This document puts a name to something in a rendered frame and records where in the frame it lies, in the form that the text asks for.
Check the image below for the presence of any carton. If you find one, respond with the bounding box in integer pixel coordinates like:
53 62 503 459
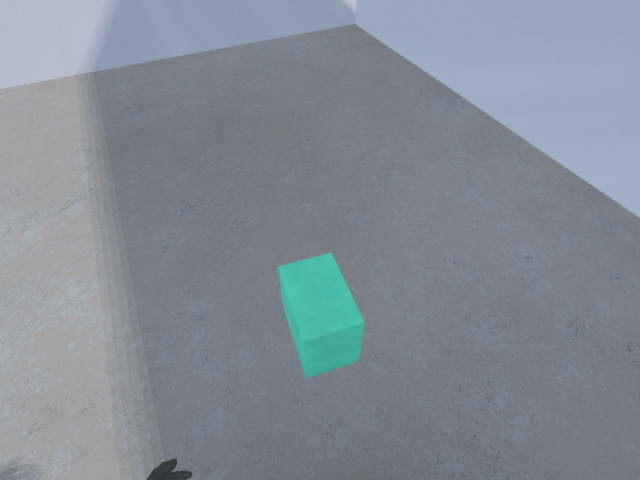
278 253 364 378

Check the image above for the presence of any robot left hand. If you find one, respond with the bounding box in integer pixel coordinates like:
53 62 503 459
147 459 192 480

